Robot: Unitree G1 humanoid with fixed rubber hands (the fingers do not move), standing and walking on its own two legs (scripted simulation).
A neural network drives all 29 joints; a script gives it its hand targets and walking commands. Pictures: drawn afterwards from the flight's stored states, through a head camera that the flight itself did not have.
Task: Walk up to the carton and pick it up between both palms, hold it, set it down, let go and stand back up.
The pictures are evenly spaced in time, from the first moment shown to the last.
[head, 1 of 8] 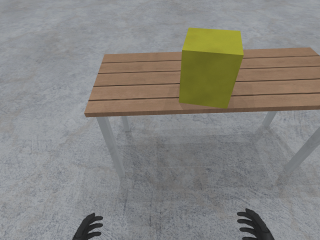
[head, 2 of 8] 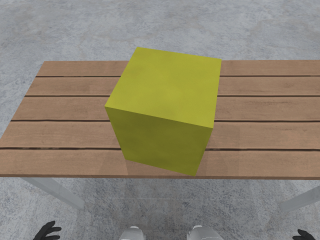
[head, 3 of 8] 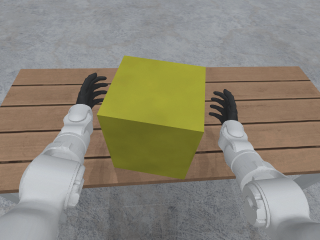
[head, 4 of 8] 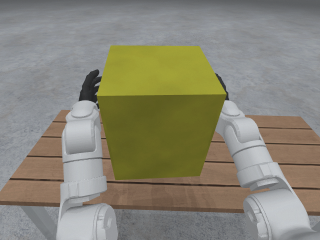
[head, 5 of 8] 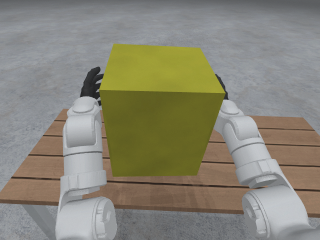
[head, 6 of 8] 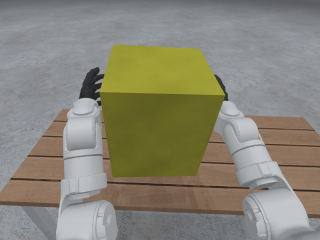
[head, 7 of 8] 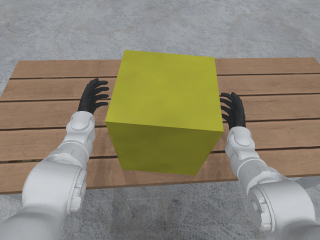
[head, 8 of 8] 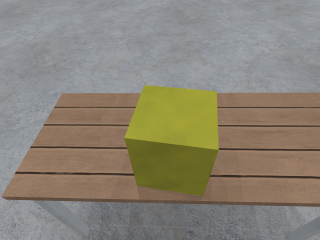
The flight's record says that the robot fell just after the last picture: no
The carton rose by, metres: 0.21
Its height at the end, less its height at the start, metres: +0.00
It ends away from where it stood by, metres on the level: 0.01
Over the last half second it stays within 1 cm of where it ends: yes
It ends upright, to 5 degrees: yes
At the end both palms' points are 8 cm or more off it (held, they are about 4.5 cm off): yes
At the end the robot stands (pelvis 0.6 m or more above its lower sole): yes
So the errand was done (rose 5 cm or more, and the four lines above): yes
